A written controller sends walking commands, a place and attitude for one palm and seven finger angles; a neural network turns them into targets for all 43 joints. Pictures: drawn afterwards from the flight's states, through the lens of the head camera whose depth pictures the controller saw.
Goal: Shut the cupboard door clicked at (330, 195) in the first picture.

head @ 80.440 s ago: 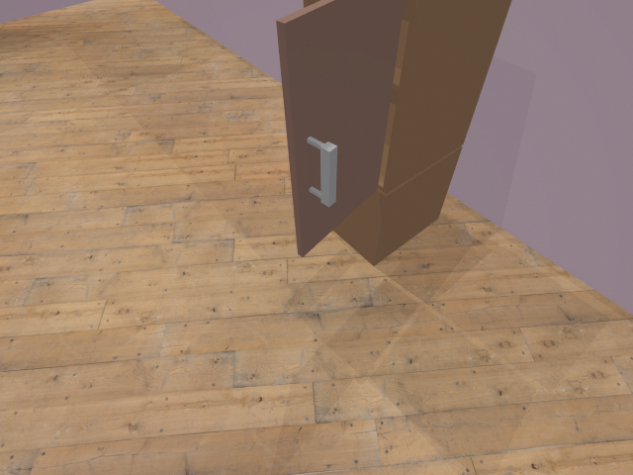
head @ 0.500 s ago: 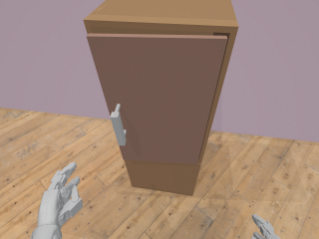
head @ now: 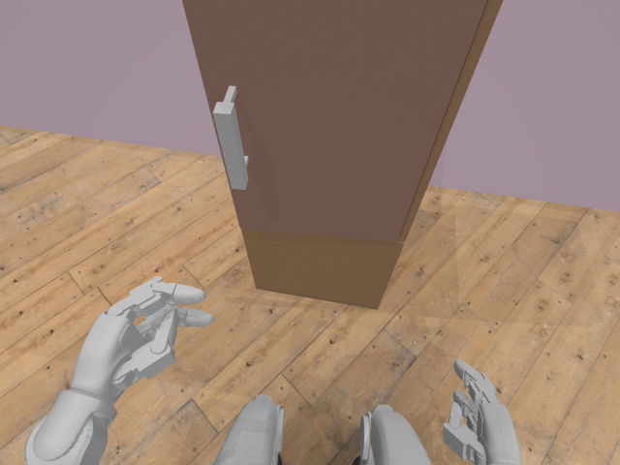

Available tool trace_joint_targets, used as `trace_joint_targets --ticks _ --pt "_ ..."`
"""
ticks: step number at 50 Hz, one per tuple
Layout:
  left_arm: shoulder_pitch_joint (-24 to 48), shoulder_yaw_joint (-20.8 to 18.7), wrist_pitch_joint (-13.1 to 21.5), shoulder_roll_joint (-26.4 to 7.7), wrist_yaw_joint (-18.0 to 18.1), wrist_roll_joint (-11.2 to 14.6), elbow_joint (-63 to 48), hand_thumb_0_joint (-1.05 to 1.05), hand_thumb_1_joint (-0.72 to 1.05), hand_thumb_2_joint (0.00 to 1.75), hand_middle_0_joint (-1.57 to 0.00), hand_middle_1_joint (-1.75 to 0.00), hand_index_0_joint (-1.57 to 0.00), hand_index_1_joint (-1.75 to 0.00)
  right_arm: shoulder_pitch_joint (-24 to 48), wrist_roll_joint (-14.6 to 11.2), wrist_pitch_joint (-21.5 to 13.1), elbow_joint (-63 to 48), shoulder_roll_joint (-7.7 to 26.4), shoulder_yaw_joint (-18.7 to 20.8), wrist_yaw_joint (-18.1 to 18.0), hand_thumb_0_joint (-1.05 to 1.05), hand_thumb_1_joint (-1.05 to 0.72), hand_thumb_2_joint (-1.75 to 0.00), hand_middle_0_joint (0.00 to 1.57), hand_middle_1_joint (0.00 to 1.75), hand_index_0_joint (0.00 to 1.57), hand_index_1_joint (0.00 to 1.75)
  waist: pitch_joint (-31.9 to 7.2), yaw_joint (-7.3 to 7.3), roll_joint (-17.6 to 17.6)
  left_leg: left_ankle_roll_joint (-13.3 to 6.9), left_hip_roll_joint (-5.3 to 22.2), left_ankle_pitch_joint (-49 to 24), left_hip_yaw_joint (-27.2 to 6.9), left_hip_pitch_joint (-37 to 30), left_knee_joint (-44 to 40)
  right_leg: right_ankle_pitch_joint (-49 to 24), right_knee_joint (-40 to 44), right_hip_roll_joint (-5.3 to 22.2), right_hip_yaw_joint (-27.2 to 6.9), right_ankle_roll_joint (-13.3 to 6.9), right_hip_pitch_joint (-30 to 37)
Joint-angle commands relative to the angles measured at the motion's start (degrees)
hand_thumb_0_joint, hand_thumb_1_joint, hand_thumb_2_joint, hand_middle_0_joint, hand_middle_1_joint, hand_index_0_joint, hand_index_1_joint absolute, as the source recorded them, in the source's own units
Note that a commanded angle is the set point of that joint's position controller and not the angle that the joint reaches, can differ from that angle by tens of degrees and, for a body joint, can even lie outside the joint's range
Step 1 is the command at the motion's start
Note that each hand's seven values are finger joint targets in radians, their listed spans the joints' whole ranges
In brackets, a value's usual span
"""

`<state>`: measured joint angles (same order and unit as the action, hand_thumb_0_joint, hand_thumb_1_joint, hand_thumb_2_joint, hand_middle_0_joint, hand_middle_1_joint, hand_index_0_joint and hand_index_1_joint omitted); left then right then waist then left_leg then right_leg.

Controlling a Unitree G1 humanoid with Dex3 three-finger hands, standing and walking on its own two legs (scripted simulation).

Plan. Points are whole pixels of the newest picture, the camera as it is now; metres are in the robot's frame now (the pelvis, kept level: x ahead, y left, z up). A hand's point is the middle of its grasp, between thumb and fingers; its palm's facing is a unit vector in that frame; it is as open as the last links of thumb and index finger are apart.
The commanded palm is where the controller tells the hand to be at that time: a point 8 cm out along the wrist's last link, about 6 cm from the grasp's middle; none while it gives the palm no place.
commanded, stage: raise the hand and make a fist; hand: left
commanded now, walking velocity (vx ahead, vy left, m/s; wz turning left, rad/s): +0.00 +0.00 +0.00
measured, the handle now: (235, 140) +0.56 +0.16 +0.06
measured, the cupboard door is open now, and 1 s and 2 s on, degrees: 5 5 5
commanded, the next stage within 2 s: bring the fist close to the handle in 1.22 s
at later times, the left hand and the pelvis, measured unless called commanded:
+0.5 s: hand (131, 348) +0.23 +0.21 +0.07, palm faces +0.01 -1.00 -0.05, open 3.1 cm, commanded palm +0.21 +0.25 +0.06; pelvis +0.02 +0.02 +0.01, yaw +0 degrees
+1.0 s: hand (173, 334) +0.25 +0.18 +0.05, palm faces -0.07 -1.00 -0.03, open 3.1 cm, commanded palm +0.23 +0.23 +0.06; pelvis +0.03 -0.01 +0.01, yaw +0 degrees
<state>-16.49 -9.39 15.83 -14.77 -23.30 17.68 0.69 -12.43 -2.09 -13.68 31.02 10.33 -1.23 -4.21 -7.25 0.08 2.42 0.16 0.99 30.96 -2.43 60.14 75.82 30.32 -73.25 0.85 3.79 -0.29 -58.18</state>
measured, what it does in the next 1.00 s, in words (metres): stands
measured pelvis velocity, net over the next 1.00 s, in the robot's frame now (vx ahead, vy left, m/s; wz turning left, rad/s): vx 0.03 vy -0.01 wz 0.00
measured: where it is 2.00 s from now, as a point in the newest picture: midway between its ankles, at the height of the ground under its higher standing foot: outside the picture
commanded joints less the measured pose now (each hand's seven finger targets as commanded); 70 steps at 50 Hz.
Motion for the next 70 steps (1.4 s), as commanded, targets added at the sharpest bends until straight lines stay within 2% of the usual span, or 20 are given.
trace_joint_targets --ticks 1,5,7,9,12,14,18,19,23,26,30,33,36,43,46,49,54,58,66,70 --pt "-8.7 -8.8 1.3 -5.8 7.5 1.3 -15.4 0.00 0.90 0.90 -0.84 -1.00 -0.84 -1.00 5.0 0.0 -2.6 -12.0 8.5 5.0 -0.1 0.00 -0.90 -0.90 0.20 0.30 0.20 0.30 -16.0 3.95 -2.7 -1.1 -1.4 -9.0 -1.2 -10.7 -17.2 -2.8 13.8 -1.7 -0.5 -0.9 13.5" --pt "-7.5 -5.5 9.8 -3.8 12.1 -0.9 -15.8 0.00 0.90 0.90 -0.92 -1.08 -0.92 -1.08 3.3 1.6 -3.0 -10.4 8.8 4.6 0.8 0.00 -0.90 -0.90 0.20 0.30 0.20 0.30 -12.6 1.68 -1.7 -0.5 -1.0 -7.5 -2.1 -10.3 -16.7 -2.7 10.8 -2.2 1.2 -1.5 7.4" --pt "-6.0 -1.3 13.0 -2.3 11.3 -2.3 -14.9 0.00 0.90 0.90 -0.95 -1.12 -0.95 -1.12 2.4 1.8 -3.3 -10.1 9.7 4.3 1.3 0.00 -0.90 -0.90 0.20 0.30 0.20 0.30 -10.7 -0.41 -0.5 -0.4 -0.8 -4.3 -2.6 -9.6 -16.1 -1.1 10.1 -2.0 1.4 -1.4 3.9" --pt "-3.9 1.2 14.4 -2.6 9.1 -3.1 -14.9 0.00 0.90 0.90 -0.99 -1.16 -0.99 -1.16 2.0 1.8 -3.5 -10.2 10.9 4.3 1.2 0.00 -0.90 -0.90 0.20 0.30 0.20 0.30 -10.5 -1.34 1.0 -0.6 -0.8 -0.7 -3.2 -9.2 -16.2 0.8 9.9 -1.9 0.8 -1.6 2.0" --pt "-4.3 1.8 13.5 -3.9 6.4 -2.7 -15.3 0.00 0.90 0.90 -1.04 -1.22 -1.04 -1.22 1.3 1.2 -3.8 -11.1 11.6 4.2 1.0 0.00 -0.90 -0.90 0.20 0.30 0.20 0.30 -11.6 -1.32 2.3 -0.7 -1.0 2.6 -4.1 -9.8 -17.7 1.5 10.8 -1.7 0.4 -1.7 2.7" --pt "-4.7 -1.3 12.1 -6.5 5.9 -2.0 -17.6 0.00 0.90 0.90 -1.08 -1.26 -1.08 -1.26 1.3 0.9 -3.6 -11.8 11.9 4.4 0.6 0.00 -0.90 -0.90 0.20 0.30 0.20 0.30 -14.8 -0.22 2.6 -0.7 -1.1 1.0 -4.1 -11.0 -17.8 0.3 10.8 -1.9 0.3 -1.7 4.5" --pt "-7.1 -6.2 10.2 -8.3 8.4 -0.6 -21.6 0.00 0.90 0.90 -1.15 -1.34 -1.15 -1.34 1.6 0.9 -2.0 -12.7 10.9 4.4 0.5 0.00 -0.90 -0.90 0.20 0.30 0.20 0.30 -17.9 2.27 4.5 0.0 -1.1 -6.3 -4.3 -14.4 -18.7 -4.6 9.8 -2.5 1.4 -2.0 8.0" --pt "-8.3 -5.7 10.0 -7.0 9.1 -0.4 -22.4 0.00 0.90 0.90 -1.17 -1.36 -1.17 -1.36 1.7 1.0 -1.6 -13.0 10.8 4.5 0.5 0.00 -0.90 -0.90 0.20 0.30 0.20 0.30 -18.5 2.28 5.2 0.2 -1.1 -8.8 -3.8 -15.6 -18.3 -6.0 9.8 -2.4 1.5 -1.9 8.2" --pt "-9.1 -2.3 8.7 -3.6 10.0 -1.6 -18.0 0.00 0.90 0.90 -1.24 -1.44 -1.24 -1.44 1.0 1.3 0.0 -12.6 10.3 4.3 1.0 0.00 -0.90 -0.90 0.20 0.30 0.20 0.30 -14.8 0.24 2.4 0.1 -0.9 -12.2 -3.1 -14.2 -16.5 -8.2 10.2 -2.8 2.0 -1.7 7.2" --pt "-7.5 0.4 7.8 -2.9 8.2 -2.6 -14.2 0.00 0.90 0.90 -1.30 -1.50 -1.30 -1.50 0.5 1.1 0.5 -12.7 11.0 4.2 1.1 0.00 -0.90 -0.90 0.20 0.30 0.20 0.30 -10.9 -1.70 -0.1 -0.2 -0.9 -7.6 -2.7 -11.2 -16.0 -5.5 11.8 -2.6 1.6 -1.3 5.9" --pt "-4.1 -1.3 8.0 -5.7 6.0 -2.4 -15.1 0.00 0.90 0.90 -1.30 -1.50 -1.30 -1.50 0.2 1.1 0.3 -13.3 11.2 4.0 0.7 0.00 -0.90 -0.90 0.20 0.30 0.20 0.30 -12.6 -1.23 0.3 -0.7 -1.2 -8.2 -2.0 -11.2 -15.3 -5.7 12.5 -2.4 0.6 -1.6 7.8" --pt "-3.1 -5.9 9.7 -9.1 6.5 -0.9 -19.0 0.00 0.90 0.90 -1.30 -1.50 -1.30 -1.50 0.5 1.4 0.1 -13.4 10.8 3.8 0.4 0.00 -0.90 -0.90 0.20 0.30 0.20 0.30 -17.1 0.83 2.7 -0.7 -1.5 -12.3 -1.5 -12.6 -14.4 -8.6 11.4 -2.7 0.0 -2.1 10.4" --pt "-5.1 -6.3 10.9 -7.5 7.4 0.2 -19.2 0.00 0.90 0.90 -1.30 -1.50 -1.30 -1.50 0.7 1.4 0.2 -13.1 9.9 3.9 0.6 0.00 -0.90 -0.90 0.20 0.30 0.20 0.30 -18.2 0.99 2.6 -0.6 -1.6 -14.2 -0.7 -13.0 -14.0 -10.7 11.7 -2.4 -0.3 -1.7 11.8" --pt "-5.8 -2.5 7.8 -4.5 5.6 -0.1 -10.5 0.00 0.90 0.90 -1.30 -1.50 -1.30 -1.50 0.3 0.8 1.1 -12.5 10.7 4.1 0.5 0.00 -0.90 -0.90 0.20 0.30 0.20 0.30 -13.2 -1.24 -3.2 -1.3 -1.6 -10.7 0.2 -7.4 -12.5 -7.3 14.5 -2.1 -2.4 -0.9 12.1" --pt "-4.5 -4.1 8.2 -6.2 4.8 0.3 -12.4 0.00 0.90 0.90 -1.30 -1.50 -1.30 -1.50 0.0 0.7 1.0 -12.8 10.6 4.5 0.3 0.00 -0.90 -0.90 0.20 0.30 0.20 0.30 -16.5 -0.76 -4.3 -1.4 -1.7 -12.1 0.8 -7.1 -11.7 -9.2 14.8 -1.3 -4.0 -0.5 15.1" --pt "-3.6 -6.3 10.4 -8.1 5.6 0.8 -16.1 0.00 0.90 0.90 -1.30 -1.50 -1.30 -1.50 0.4 0.9 0.7 -12.6 9.9 4.4 0.1 0.00 -0.90 -0.90 0.20 0.30 0.20 0.30 -18.8 0.59 -0.4 -1.3 -1.7 -15.0 0.9 -8.6 -11.4 -13.3 13.4 -1.2 -4.5 -0.8 16.4" --pt "-4.7 -5.7 12.5 -6.0 7.1 0.7 -13.8 0.00 0.90 0.90 -1.30 -1.50 -1.30 -1.50 0.6 1.1 1.1 -11.9 9.6 4.5 0.5 0.00 -0.90 -0.90 0.20 0.30 0.20 0.30 -16.7 0.12 -1.4 -1.1 -1.6 -14.0 1.1 -7.5 -11.0 -12.2 13.1 -1.3 -4.1 -0.6 14.9" --pt "-5.5 -3.4 10.4 -4.8 5.9 0.2 -9.6 0.00 0.90 0.90 -1.30 -1.50 -1.30 -1.50 0.3 0.7 1.9 -12.2 10.2 4.5 0.7 0.00 -0.90 -0.90 0.20 0.30 0.20 0.30 -13.9 -0.83 -3.1 -1.3 -1.6 -11.4 1.0 -6.5 -11.5 -8.2 14.7 -1.5 -4.4 -0.6 13.5" --pt "-3.1 -5.0 11.8 -6.7 6.4 0.6 -15.4 0.00 0.90 0.90 -1.30 -1.50 -1.30 -1.50 0.7 0.9 1.8 -13.1 10.0 4.3 0.2 0.00 -0.90 -0.90 0.20 0.30 0.20 0.30 -16.1 -0.25 -0.7 -1.3 -1.6 -11.7 0.4 -10.0 -13.0 -8.7 13.6 -2.0 -2.5 -1.0 12.7" --pt "5.1 -1.2 12.5 -4.2 7.6 -0.6 -12.5 0.00 0.90 0.90 -1.30 -1.50 -1.30 -1.50 0.1 1.3 1.4 -11.8 10.7 3.7 0.3 0.00 -0.90 -0.90 0.20 0.30 0.20 0.30 -13.3 -2.70 -0.1 -1.2 -1.3 -8.3 -0.4 -9.4 -12.2 -5.0 12.7 -2.3 -1.3 -1.0 7.0"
